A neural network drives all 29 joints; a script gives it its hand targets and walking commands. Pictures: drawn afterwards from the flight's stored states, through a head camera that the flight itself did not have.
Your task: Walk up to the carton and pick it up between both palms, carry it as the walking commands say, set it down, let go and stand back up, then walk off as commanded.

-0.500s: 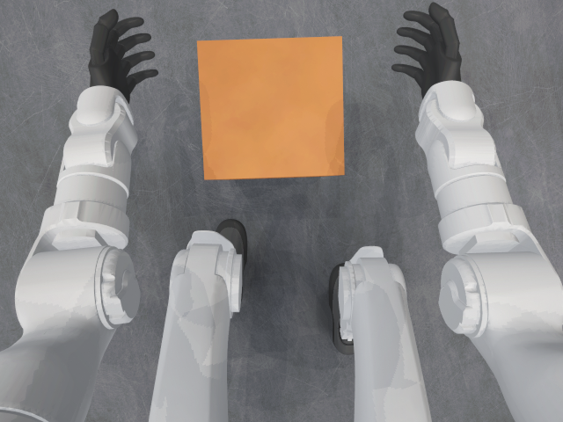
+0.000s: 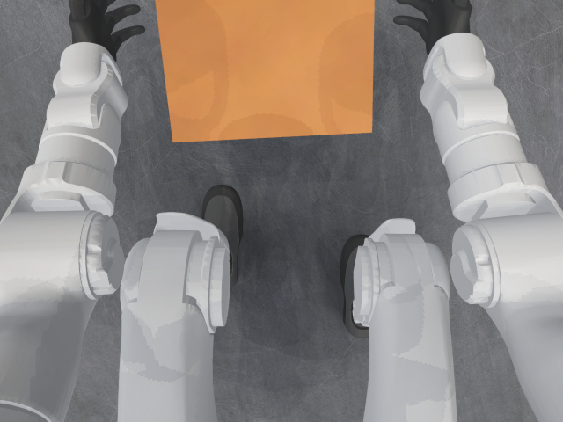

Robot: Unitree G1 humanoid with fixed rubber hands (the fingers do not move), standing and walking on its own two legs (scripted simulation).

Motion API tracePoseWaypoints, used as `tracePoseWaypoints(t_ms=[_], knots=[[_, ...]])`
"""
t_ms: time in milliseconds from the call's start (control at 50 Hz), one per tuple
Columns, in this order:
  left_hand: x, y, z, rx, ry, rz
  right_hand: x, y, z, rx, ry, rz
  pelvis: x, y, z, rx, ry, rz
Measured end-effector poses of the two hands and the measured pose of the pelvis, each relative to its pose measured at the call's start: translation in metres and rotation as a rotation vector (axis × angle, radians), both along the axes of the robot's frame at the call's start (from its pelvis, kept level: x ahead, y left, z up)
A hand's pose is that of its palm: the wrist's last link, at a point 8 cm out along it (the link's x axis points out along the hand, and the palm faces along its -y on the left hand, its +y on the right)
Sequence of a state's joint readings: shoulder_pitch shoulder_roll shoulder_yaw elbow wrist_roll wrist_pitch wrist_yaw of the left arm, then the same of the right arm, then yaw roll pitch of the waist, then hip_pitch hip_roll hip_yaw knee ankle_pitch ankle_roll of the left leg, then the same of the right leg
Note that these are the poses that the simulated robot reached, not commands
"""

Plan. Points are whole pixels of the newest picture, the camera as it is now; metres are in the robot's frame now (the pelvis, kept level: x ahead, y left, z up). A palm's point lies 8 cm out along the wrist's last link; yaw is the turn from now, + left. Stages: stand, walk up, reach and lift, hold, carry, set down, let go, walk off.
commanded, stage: reach and lift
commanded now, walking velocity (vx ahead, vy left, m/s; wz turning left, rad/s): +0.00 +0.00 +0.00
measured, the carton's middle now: (269, 57) +0.50 +0.08 -0.27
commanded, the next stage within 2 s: none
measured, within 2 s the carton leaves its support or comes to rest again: leaves its support in 1.58 s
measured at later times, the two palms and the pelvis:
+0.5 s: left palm (108, 38) +0.48 +0.26 -0.19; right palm (434, 27) +0.53 -0.10 -0.19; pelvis -0.01 +0.00 -0.01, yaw +0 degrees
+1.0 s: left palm (131, 29) +0.50 +0.23 -0.19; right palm (407, 27) +0.53 -0.07 -0.19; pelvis -0.01 +0.00 +0.00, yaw +0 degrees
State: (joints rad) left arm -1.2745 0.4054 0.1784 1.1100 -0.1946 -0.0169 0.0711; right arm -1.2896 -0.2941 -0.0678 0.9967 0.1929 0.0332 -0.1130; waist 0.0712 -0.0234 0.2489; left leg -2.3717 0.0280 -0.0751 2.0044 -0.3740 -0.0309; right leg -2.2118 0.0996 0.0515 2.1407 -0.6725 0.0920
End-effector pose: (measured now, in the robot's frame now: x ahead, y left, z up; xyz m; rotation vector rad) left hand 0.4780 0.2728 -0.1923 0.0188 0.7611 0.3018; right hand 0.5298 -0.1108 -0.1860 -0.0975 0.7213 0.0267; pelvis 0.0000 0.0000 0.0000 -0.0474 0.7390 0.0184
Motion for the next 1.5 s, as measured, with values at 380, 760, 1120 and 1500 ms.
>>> tracePoseWaypoints(t_ms=[380,760,1120,1500], knots=[[0.007,-0.007,-0.003,-0.017,-0.008,0.019,0.003,0.003,-0.007,0.002,-0.022,0.028,-0.006,-0.004,-0.012,0.017,-0.033,-0.016],[0.018,-0.037,0.000,-0.039,-0.016,-0.035,0.001,0.029,-0.002,0.021,-0.021,0.050,-0.008,-0.001,-0.006,0.012,-0.028,-0.015],[0.020,-0.039,0.002,-0.023,-0.007,-0.018,0.002,0.042,-0.001,0.032,-0.003,0.028,-0.009,0.000,-0.008,0.024,-0.024,-0.036],[0.022,-0.044,0.010,-0.017,0.055,-0.080,-0.002,0.037,0.000,0.042,0.025,0.006,-0.002,-0.004,-0.018,0.040,-0.028,-0.054]])
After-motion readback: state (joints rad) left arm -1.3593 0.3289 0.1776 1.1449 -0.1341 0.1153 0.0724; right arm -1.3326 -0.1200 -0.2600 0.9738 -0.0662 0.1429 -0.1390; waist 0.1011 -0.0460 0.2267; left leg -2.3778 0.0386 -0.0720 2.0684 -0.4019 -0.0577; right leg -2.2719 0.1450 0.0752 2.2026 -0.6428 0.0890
